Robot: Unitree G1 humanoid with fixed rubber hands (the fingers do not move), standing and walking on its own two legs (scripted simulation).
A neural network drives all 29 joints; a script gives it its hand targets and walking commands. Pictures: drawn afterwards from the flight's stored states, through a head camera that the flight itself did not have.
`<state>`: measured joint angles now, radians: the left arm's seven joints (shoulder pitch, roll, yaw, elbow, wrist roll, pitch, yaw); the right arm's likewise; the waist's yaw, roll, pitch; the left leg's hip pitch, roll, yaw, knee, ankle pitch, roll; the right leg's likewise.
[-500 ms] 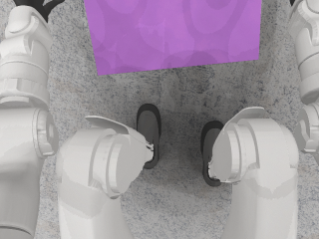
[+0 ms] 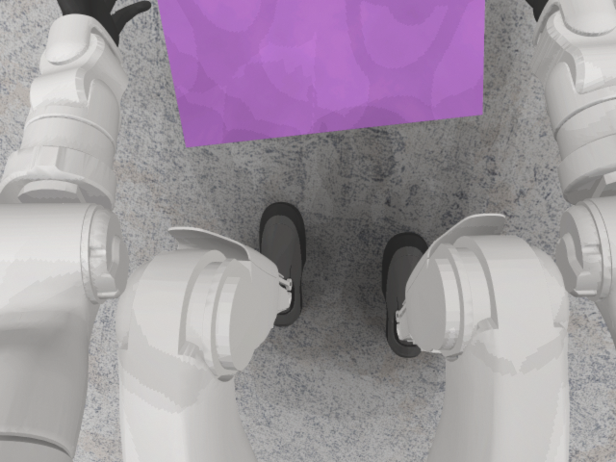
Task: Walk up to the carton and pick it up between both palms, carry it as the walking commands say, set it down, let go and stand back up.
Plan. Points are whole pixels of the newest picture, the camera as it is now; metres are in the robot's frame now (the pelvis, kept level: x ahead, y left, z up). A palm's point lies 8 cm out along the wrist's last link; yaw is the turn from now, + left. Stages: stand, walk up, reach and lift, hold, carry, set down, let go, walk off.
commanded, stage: reach and lift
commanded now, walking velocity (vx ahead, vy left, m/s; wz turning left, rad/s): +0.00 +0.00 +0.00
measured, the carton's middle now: (321, 30) +0.51 +0.03 -0.25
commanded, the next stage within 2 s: none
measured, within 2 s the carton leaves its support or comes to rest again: leaves its support in 1.24 s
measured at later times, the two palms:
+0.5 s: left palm (122, 8) +0.53 +0.22 -0.16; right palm out of the picture +0.54 -0.17 -0.18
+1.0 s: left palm (123, 9) +0.52 +0.22 -0.16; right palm out of the picture +0.54 -0.17 -0.18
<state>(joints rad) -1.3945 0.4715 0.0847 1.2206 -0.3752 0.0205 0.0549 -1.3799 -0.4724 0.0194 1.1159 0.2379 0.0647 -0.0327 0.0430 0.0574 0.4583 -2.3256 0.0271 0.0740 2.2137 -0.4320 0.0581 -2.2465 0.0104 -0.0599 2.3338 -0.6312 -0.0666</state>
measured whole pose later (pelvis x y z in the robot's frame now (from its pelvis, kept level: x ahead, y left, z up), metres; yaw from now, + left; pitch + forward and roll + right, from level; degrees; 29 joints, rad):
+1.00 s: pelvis +0.00 +0.00 +0.00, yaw -1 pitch +30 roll +1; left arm -1.49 0.43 0.01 1.32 -0.41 0.00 0.12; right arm -1.51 -0.39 0.08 1.22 0.25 0.08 -0.09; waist 0.04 0.04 0.48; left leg -2.31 0.03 0.06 2.23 -0.44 0.05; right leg -2.24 0.02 -0.07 2.33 -0.62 -0.07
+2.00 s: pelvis -0.02 +0.00 +0.05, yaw -3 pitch +26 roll +1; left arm -1.33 0.31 0.25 0.78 -0.17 0.25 0.20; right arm -1.41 -0.38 -0.05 0.90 0.18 0.29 -0.20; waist 0.07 0.01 0.52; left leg -2.10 -0.03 0.01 2.10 -0.45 0.00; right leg -2.05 0.10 -0.04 2.18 -0.59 -0.03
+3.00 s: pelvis -0.04 +0.00 +0.14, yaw -3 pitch +22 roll +0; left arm -1.22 0.22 0.36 0.50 -0.02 0.44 0.19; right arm -1.30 -0.29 -0.20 0.65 0.04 0.46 -0.16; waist 0.06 0.00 0.52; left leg -1.78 -0.07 -0.02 1.78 -0.38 -0.03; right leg -1.74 0.12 0.00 1.86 -0.50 -0.02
